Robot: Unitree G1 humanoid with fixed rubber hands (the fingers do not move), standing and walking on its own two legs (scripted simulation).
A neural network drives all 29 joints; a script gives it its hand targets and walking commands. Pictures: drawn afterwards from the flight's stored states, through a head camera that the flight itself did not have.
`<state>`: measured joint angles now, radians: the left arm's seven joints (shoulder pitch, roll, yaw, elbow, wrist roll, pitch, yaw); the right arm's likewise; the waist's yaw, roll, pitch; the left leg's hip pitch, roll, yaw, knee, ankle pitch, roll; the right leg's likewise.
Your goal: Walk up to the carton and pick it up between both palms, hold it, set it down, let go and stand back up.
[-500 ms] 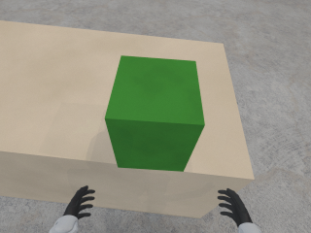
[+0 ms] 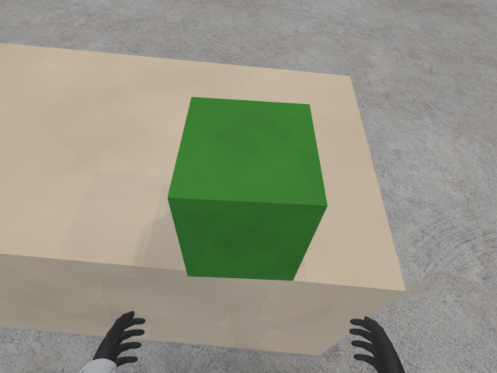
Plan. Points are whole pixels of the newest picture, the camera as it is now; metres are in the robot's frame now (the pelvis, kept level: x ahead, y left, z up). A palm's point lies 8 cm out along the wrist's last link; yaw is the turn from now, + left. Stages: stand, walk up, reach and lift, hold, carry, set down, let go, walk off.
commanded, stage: let go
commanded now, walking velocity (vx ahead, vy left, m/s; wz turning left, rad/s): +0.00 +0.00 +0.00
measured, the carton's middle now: (245, 194) +0.39 +0.02 +0.04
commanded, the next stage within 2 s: stand in 0.38 s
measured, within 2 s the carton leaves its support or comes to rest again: neither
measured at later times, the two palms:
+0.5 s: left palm (102, 368) +0.13 +0.24 -0.10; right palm out of the picture +0.12 -0.23 -0.10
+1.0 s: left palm out of the picture +0.05 +0.24 -0.15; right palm out of the picture -0.08 -0.21 -0.16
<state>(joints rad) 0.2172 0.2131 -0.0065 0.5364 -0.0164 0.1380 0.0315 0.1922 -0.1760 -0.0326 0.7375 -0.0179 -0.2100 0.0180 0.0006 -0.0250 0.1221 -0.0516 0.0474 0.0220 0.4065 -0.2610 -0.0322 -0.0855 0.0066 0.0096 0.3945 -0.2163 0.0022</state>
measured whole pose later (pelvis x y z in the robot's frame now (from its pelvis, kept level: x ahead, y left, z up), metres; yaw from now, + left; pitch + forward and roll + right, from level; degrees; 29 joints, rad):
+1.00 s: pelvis -0.04 +0.02 -0.03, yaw -9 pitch +0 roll +2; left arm 0.34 0.18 0.04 0.81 0.04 0.00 0.01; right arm 0.37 -0.17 -0.06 0.96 -0.05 0.03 -0.02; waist -0.03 -0.04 -0.03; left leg -0.32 0.05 0.19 0.67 -0.36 0.02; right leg -0.40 -0.01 0.05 0.74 -0.34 -0.02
